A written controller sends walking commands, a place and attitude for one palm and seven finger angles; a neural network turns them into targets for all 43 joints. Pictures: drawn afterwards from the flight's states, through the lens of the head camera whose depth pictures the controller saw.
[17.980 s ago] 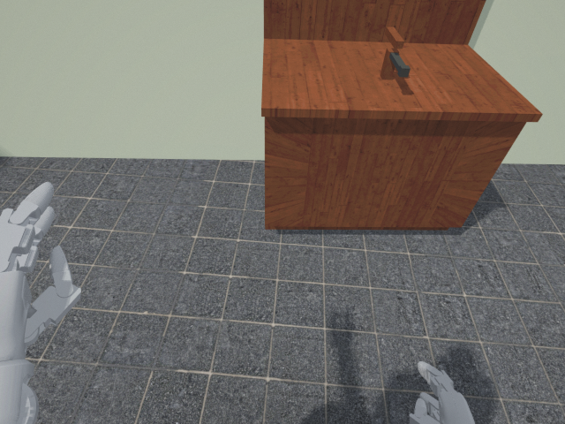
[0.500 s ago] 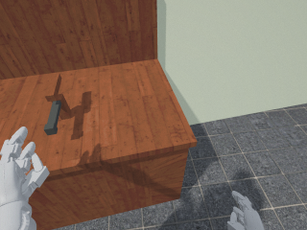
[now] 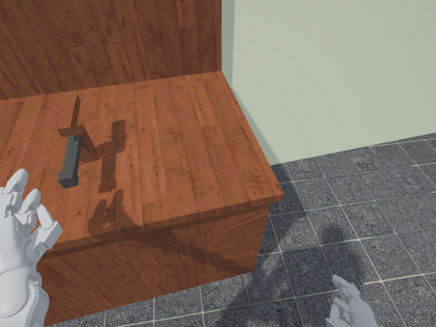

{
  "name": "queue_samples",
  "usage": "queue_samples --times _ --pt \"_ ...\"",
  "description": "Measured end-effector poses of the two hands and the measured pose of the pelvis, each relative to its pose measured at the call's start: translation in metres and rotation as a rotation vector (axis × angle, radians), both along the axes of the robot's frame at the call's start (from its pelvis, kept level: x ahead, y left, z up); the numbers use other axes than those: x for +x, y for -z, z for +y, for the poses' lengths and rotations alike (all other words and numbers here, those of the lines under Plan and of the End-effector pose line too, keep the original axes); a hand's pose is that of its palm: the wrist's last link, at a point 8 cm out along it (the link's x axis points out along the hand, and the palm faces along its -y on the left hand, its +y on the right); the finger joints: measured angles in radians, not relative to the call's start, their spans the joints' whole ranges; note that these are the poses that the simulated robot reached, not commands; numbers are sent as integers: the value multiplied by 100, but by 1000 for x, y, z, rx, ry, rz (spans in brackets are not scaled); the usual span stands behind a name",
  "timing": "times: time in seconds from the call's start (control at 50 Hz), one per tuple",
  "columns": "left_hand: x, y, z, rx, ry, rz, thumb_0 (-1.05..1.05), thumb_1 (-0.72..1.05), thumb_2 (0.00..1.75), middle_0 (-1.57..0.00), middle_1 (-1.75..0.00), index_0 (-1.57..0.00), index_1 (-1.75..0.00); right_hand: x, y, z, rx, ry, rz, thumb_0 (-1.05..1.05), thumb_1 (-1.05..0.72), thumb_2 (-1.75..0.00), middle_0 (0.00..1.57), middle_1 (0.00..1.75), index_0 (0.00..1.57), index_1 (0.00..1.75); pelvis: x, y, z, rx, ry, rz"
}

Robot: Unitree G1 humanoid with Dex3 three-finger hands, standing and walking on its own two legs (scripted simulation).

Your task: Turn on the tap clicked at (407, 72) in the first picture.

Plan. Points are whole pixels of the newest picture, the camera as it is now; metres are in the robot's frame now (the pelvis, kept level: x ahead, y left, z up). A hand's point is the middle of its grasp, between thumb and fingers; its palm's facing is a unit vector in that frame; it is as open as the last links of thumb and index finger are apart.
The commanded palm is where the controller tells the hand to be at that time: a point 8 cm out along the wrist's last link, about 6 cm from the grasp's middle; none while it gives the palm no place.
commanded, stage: reach beside the lever's end, fingers flat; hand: left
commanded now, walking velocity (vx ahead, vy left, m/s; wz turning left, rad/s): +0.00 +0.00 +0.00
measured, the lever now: (68, 178) +0.37 +0.36 +0.04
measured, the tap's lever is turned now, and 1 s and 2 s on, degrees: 0 0 0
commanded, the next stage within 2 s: push the lever round in 1.42 s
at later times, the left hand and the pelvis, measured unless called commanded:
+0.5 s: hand (53, 207) +0.29 +0.34 +0.07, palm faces +0.57 -0.81 -0.11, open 7.7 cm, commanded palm +0.25 +0.37 +0.07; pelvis +0.00 +0.01 -0.01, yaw -1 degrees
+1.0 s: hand (57, 191) +0.34 +0.37 +0.04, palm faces +0.56 -0.82 -0.12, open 7.8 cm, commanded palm +0.29 +0.41 +0.04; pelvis +0.00 +0.01 -0.02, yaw -2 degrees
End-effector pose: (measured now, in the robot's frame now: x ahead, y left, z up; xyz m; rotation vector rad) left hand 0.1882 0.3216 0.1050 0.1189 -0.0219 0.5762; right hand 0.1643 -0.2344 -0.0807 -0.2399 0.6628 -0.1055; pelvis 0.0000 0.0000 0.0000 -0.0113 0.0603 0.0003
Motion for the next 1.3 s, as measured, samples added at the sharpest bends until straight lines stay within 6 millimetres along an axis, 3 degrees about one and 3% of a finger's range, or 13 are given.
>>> queue_samples --times 0.36,0.64,0.96,1.12,1.3 --pt "32 19 29 -3 -19 17 2 90 90 -17 -23 -18 -23 -15 10 3 -17 26 73 1 -90 -90 20 30 20 30 -2 5 8 -9 10 43" --pt "69 37 59 -17 -24 45 2 90 90 -16 -19 -17 -20 -42 23 -13 -63 81 191 1 -90 -90 20 30 20 30 -3 12 8 -19 15 99" --pt "100 55 78 -14 -25 55 2 90 90 -15 -16 -16 -16 -76 39 -20 -80 136 332 1 -90 -90 20 30 20 30 0 23 12 -27 28 162" --pt "105 61 92 -9 -28 53 2 90 90 -15 -15 -15 -15 -87 43 -20 -81 152 374 1 -90 -90 20 30 20 30 0 28 15 -34 35 186" --pt "102 66 89 -19 -11 47 2 90 90 -15 -15 -15 -15 -88 43 -15 -79 157 379 1 -90 -90 20 30 20 30 -1 28 19 -39 34 185"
